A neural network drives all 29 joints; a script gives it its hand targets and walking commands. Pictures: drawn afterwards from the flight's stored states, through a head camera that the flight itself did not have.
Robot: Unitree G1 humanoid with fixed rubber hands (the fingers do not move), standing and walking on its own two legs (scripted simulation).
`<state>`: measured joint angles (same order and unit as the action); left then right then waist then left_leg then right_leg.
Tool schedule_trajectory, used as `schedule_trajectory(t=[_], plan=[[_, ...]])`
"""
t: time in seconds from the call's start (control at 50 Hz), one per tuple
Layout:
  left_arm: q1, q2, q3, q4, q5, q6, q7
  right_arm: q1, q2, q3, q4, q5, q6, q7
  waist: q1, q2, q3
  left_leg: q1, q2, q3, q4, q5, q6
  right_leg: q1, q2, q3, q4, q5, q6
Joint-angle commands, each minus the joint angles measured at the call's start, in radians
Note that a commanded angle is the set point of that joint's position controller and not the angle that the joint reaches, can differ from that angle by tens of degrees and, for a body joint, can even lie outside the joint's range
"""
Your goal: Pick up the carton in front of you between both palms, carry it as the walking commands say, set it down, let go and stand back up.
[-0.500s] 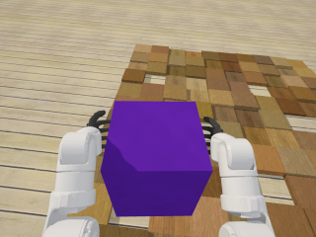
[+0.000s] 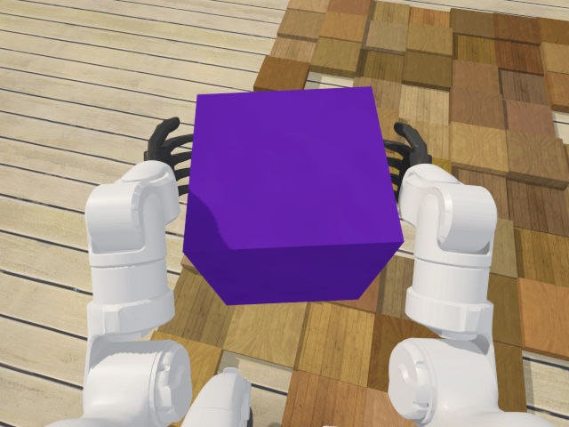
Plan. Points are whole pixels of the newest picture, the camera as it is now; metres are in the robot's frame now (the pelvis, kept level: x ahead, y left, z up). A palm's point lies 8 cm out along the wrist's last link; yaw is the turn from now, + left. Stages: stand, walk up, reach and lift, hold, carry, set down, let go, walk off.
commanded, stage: carry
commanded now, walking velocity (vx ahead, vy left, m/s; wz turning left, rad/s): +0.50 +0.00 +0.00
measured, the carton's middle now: (288, 211) +0.39 +0.02 +0.03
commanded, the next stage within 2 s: none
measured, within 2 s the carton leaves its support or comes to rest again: neither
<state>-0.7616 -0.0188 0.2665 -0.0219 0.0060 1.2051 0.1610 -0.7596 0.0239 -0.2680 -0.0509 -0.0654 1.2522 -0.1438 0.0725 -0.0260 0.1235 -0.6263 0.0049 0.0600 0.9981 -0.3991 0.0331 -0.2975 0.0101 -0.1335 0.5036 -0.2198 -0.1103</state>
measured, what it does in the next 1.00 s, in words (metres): walks ahead: left foot, then right foot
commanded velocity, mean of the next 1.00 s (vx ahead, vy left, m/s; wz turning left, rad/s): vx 0.50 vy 0.00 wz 0.00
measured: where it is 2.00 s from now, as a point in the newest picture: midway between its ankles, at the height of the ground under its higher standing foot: (323, 144)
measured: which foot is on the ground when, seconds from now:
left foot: up 0.00-0.14, down 0.16-0.64, up 0.66-1.00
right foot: down 0.00-0.18, up 0.20-0.60, down 0.62-1.00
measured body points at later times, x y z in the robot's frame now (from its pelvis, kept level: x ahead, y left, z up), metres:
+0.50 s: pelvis +0.36 +0.01 +0.00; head +0.42 +0.00 +0.45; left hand +0.78 +0.10 +0.16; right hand +0.73 -0.20 +0.15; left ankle +0.30 +0.07 -0.73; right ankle +0.46 -0.14 -0.67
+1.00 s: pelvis +0.66 -0.05 +0.01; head +0.71 -0.06 +0.45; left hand +1.05 +0.10 +0.17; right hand +1.05 -0.21 +0.16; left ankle +0.77 +0.07 -0.68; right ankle +0.59 -0.11 -0.73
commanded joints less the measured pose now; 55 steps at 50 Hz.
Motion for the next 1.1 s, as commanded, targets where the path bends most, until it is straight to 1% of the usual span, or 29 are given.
schedule_trajectory(t=[0.0,0.04,0.08,0.1,0.12,0.14,0.16,0.18,0.2,0.24,0.26,0.3,0.4,0.46,0.52,0.56,0.58,0.6,0.62,0.64,0.66,0.7,0.74,0.82,0.88,1.0,1.04,1.06,1.08], plan=[[-0.75,-1.015,-0.7,-0.226,-0.437,0.038,-0.255,-0.701,0.934,0.67,-0.166,0.342,-0.037,0.144,0.023,-0.096,-0.68,-0.165,-0.018,0.032,-0.102,0.226,0.014,0.705,-0.222,0.233,0.022,0.921,-0.065],[-0.687,-0.956,-0.702,-0.204,-0.408,0.053,-0.258,-0.674,0.894,0.688,-0.17,0.337,-0.017,0.151,0.059,-0.106,-0.65,-0.241,-0.038,0.067,-0.21,0.298,0.01,0.783,-0.166,0.195,0.045,0.893,-0.064],[-0.676,-0.919,-0.704,-0.174,-0.402,0.073,-0.264,-0.683,0.852,0.688,-0.154,0.337,0.009,0.163,0.061,-0.083,-0.582,-0.162,-0.075,0.112,-0.425,0.39,0.014,0.719,-0.114,0.152,0.054,0.872,-0.056],[-0.684,-0.907,-0.701,-0.153,-0.405,0.083,-0.267,-0.689,0.832,0.684,-0.14,0.339,0.024,0.169,0.04,-0.08,-0.561,0.009,-0.097,0.136,-0.543,0.468,0.028,0.6,-0.102,0.111,0.059,0.891,-0.039],[-0.688,-0.905,-0.699,-0.127,-0.411,0.093,-0.27,-0.703,0.819,0.679,-0.124,0.341,0.039,0.177,-0.013,-0.1,-0.572,0.255,-0.124,0.176,-0.571,0.497,0.04,0.445,-0.12,0.093,0.092,0.938,-0.024],[-0.719,-0.901,-0.7,-0.107,-0.416,0.103,-0.274,-0.719,0.811,0.671,-0.107,0.343,0.051,0.184,-0.08,-0.108,-0.618,0.478,-0.103,0.171,-0.6,0.592,0.054,0.355,-0.121,0.033,0.217,0.909,0.01],[-0.758,-0.895,-0.698,-0.088,-0.417,0.114,-0.278,-0.746,0.789,0.656,-0.098,0.348,0.063,0.192,-0.123,-0.025,-0.691,0.73,0.043,0.026,-0.476,0.72,0.094,0.157,-0.088,0.028,0.403,0.597,0.046],[-0.807,-0.912,-0.68,-0.077,-0.429,0.133,-0.277,-0.755,0.774,0.632,-0.064,0.347,0.069,0.196,-0.169,0.254,-0.853,1.075,0.339,-0.483,-0.448,0.833,0.336,-0.238,0.043,0.097,0.802,-0.021,0.107],[-0.802,-0.911,-0.671,-0.063,-0.427,0.146,-0.273,-0.722,0.811,0.621,-0.027,0.373,0.083,0.2,-0.195,0.282,-0.895,1.111,0.374,-0.63,-0.508,0.674,0.37,-0.363,0.08,0.182,1.006,-0.32,0.1],[-0.829,-0.936,-0.636,-0.068,-0.397,0.149,-0.261,-0.81,0.903,0.64,-0.087,0.43,0.092,0.217,-0.187,0.098,-0.746,1.032,0.304,-0.47,-0.501,0.704,0.283,-0.506,0.013,0.204,0.936,-0.241,0.055],[-0.827,-0.939,-0.607,-0.054,-0.369,0.149,-0.252,-0.867,0.951,0.653,-0.101,0.459,0.094,0.226,-0.171,0.055,-0.702,0.965,0.287,-0.414,-0.514,0.711,0.24,-0.504,-0.004,0.199,0.861,-0.207,0.046],[-0.785,-0.943,-0.569,-0.019,-0.314,0.146,-0.235,-0.937,1.021,0.672,-0.105,0.51,0.092,0.243,-0.145,0.061,-0.687,0.873,0.254,-0.361,-0.55,0.633,0.2,-0.439,-0.018,0.176,0.762,-0.169,0.052],[-0.737,-0.953,-0.552,0.025,-0.229,0.12,-0.209,-0.967,1.071,0.664,-0.075,0.539,0.074,0.271,-0.152,0.127,-0.642,0.836,0.233,-0.243,-0.546,0.755,0.204,-0.481,-0.03,0.106,0.52,-0.129,0.071],[-0.749,-0.957,-0.566,0.031,-0.228,0.113,-0.205,-0.943,1.065,0.655,-0.034,0.527,0.069,0.28,-0.151,0.155,-0.594,0.778,0.197,-0.16,-0.551,0.791,0.181,-0.44,-0.029,0.061,0.355,0.018,0.069],[-0.752,-0.969,-0.586,0.061,-0.257,0.114,-0.215,-0.899,1.049,0.643,0.028,0.5,0.065,0.28,-0.144,0.159,-0.547,0.701,0.154,-0.053,-0.54,0.845,0.124,-0.269,0.011,-0.008,0.122,0.15,0.056],[-0.748,-0.984,-0.59,0.096,-0.282,0.116,-0.23,-0.861,1.039,0.626,0.074,0.478,0.063,0.275,-0.094,0.173,-0.577,0.669,0.141,0.009,-0.415,0.983,0.071,-0.06,0.054,-0.046,0.003,0.238,0.034],[-0.742,-0.996,-0.587,0.111,-0.295,0.116,-0.238,-0.842,1.038,0.619,0.094,0.466,0.062,0.273,-0.048,0.153,-0.626,0.623,0.12,0.057,-0.273,0.953,0.037,0.127,0.06,-0.064,-0.08,0.28,0.028],[-0.727,-1.008,-0.582,0.125,-0.308,0.114,-0.249,-0.839,1.032,0.613,0.108,0.457,0.061,0.271,-0.005,0.098,-0.663,0.471,0.098,0.055,-0.116,0.739,0.018,0.325,-0.021,0.02,-0.045,0.262,0.031],[-0.725,-1.01,-0.563,0.139,-0.329,0.114,-0.26,-0.827,1.025,0.607,0.123,0.447,0.061,0.271,-0.024,-0.095,-0.699,0.306,0.029,0.048,0.039,0.135,0.003,0.48,-0.243,0.316,0.042,0.571,0.036],[-0.739,-0.987,-0.563,0.15,-0.32,0.108,-0.264,-0.82,1.051,0.585,0.135,0.436,0.065,0.264,-0.022,-0.315,-0.809,0.024,-0.101,-0.027,0.335,-0.137,-0.021,0.686,-0.39,0.695,-0.051,0.438,-0.169],[-0.74,-1.037,-0.578,0.132,-0.352,0.107,-0.271,-0.83,1.034,0.577,0.114,0.417,0.062,0.255,-0.02,-0.246,-0.789,-0.074,-0.039,-0.095,0.427,-0.113,0.001,0.68,-0.383,0.691,-0.082,0.269,-0.188],[-0.834,-1.106,-0.608,0.018,-0.41,0.098,-0.281,-0.865,1.061,0.58,0.048,0.411,0.053,0.238,-0.018,-0.067,-0.683,-0.126,-0.001,-0.093,0.39,-0.032,0.009,0.561,-0.32,0.527,-0.084,0.357,-0.145],[-0.897,-1.139,-0.64,-0.067,-0.447,0.092,-0.28,-0.853,1.062,0.583,0.0,0.401,0.044,0.22,-0.02,-0.03,-0.683,-0.108,0.028,-0.084,0.328,0.018,0.013,0.505,-0.3,0.438,-0.095,0.378,-0.12],[-0.867,-1.108,-0.674,-0.147,-0.46,0.087,-0.272,-0.772,1.02,0.615,-0.048,0.372,0.029,0.188,-0.019,-0.047,-0.695,-0.15,0.033,-0.048,0.176,-0.045,0.001,0.518,-0.295,0.375,-0.107,0.383,-0.135],[-0.846,-1.05,-0.687,-0.156,-0.457,0.091,-0.273,-0.772,0.973,0.642,-0.074,0.358,0.026,0.175,0.003,-0.082,-0.669,-0.173,0.026,-0.004,0.024,0.015,-0.003,0.53,-0.27,0.297,-0.089,0.518,-0.13],[-0.773,-0.969,-0.648,0.005,-0.41,0.108,-0.285,-0.771,0.909,0.643,0.024,0.36,0.052,0.187,0.007,-0.142,-0.592,-0.015,-0.042,0.107,-0.308,0.233,0.023,0.483,-0.187,0.137,0.003,0.769,-0.062],[-0.754,-0.977,-0.624,0.076,-0.397,0.114,-0.287,-0.766,0.928,0.627,0.086,0.373,0.065,0.204,-0.044,-0.138,-0.609,0.221,-0.095,0.165,-0.471,0.293,0.049,0.397,-0.157,0.052,0.15,0.901,-0.007],[-0.757,-0.984,-0.615,0.107,-0.391,0.115,-0.288,-0.761,0.938,0.609,0.119,0.379,0.067,0.214,-0.091,-0.117,-0.652,0.433,-0.064,0.136,-0.528,0.36,0.069,0.278,-0.142,0.027,0.262,0.792,0.028],[-0.76,-0.988,-0.609,0.138,-0.384,0.115,-0.289,-0.755,0.94,0.588,0.147,0.387,0.068,0.224,-0.135,-0.01,-0.71,0.681,0.126,-0.121,-0.493,0.402,0.105,0.053,-0.126,0.043,0.439,0.415,0.06]])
